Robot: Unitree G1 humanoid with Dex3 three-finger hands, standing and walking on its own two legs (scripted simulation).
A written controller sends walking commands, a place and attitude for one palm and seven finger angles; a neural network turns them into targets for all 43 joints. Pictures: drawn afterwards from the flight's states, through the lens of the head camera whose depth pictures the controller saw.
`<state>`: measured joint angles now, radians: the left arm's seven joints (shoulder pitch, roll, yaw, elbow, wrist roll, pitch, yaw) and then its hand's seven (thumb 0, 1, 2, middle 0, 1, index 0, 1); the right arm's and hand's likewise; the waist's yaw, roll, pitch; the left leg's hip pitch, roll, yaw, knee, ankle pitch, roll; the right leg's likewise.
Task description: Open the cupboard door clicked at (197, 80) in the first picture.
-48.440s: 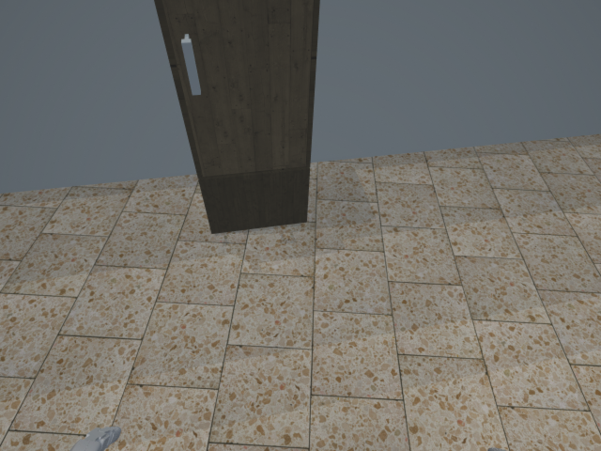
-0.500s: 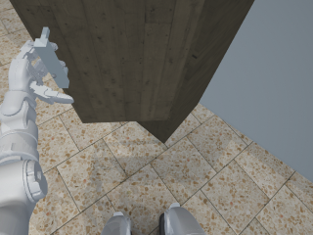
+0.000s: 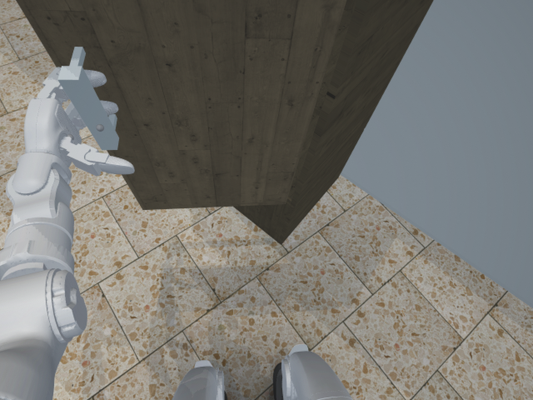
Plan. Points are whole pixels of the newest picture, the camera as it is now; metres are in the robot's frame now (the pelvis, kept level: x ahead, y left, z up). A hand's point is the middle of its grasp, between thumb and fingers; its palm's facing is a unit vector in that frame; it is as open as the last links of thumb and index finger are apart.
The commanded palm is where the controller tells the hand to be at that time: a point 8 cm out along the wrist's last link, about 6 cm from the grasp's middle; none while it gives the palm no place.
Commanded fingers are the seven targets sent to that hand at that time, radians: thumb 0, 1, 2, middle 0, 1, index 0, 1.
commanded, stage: close the thumb around the handle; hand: left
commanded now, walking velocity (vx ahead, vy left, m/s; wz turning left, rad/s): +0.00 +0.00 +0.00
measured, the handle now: (95, 102) +0.54 +0.23 +0.07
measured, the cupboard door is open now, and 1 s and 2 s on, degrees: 44 45 90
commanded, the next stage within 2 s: pull the door open along its arc in 0.70 s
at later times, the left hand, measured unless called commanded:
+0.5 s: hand (102, 127) +0.49 +0.21 +0.07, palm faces +0.02 -1.00 -0.01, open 7.5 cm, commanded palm +0.47 +0.26 +0.07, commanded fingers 0.00 0.90 0.90 -0.40 -1.35 -0.40 -1.35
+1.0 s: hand (108, 131) +0.49 +0.20 +0.07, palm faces +0.02 -1.00 -0.01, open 5.8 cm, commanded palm +0.44 +0.25 +0.07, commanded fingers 0.00 0.90 0.90 -0.40 -1.35 -0.40 -1.35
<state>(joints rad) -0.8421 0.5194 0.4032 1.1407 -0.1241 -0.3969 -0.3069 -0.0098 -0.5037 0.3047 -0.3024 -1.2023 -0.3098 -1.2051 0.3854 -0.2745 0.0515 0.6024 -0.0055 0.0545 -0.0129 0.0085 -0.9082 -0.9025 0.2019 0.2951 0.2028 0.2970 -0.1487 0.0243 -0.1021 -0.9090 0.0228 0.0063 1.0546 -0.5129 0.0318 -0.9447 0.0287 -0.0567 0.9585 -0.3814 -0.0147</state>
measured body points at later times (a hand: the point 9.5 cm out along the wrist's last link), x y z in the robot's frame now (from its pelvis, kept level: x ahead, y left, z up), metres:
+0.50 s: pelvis +0.00 +0.00 +0.00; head +0.13 +0.01 +0.43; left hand +0.49 +0.26 +0.07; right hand +0.02 -0.27 -0.11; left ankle -0.01 +0.09 -0.67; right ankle +0.04 -0.12 -0.67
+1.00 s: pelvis +0.00 +0.00 +0.00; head +0.12 +0.01 +0.44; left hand +0.48 +0.25 +0.07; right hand +0.02 -0.26 -0.11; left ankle -0.01 +0.09 -0.67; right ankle +0.04 -0.12 -0.67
